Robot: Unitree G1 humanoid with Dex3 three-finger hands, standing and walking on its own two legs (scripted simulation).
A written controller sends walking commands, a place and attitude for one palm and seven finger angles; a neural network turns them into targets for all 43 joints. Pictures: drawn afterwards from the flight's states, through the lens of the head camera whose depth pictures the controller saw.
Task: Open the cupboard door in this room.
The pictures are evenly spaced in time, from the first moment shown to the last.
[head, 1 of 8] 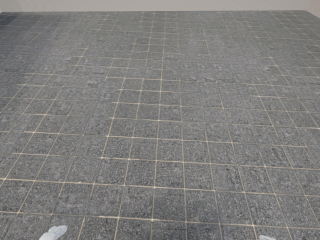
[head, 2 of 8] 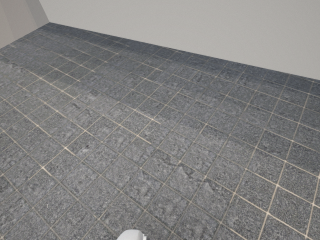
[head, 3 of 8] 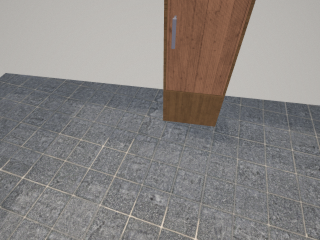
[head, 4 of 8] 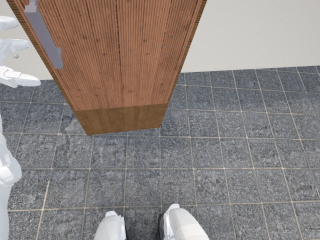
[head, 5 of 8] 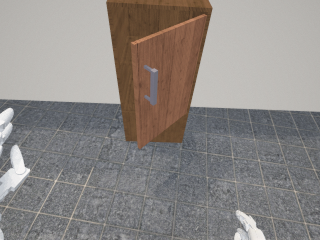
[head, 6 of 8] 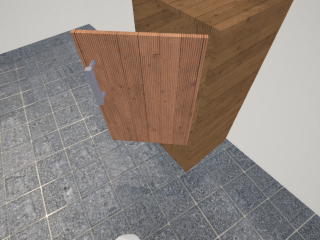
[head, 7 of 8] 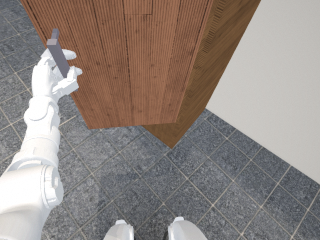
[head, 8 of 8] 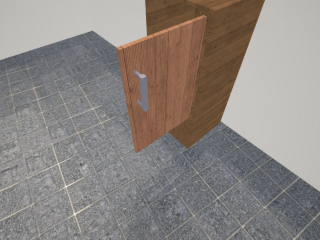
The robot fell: no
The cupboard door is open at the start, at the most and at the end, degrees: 0 91 89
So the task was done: yes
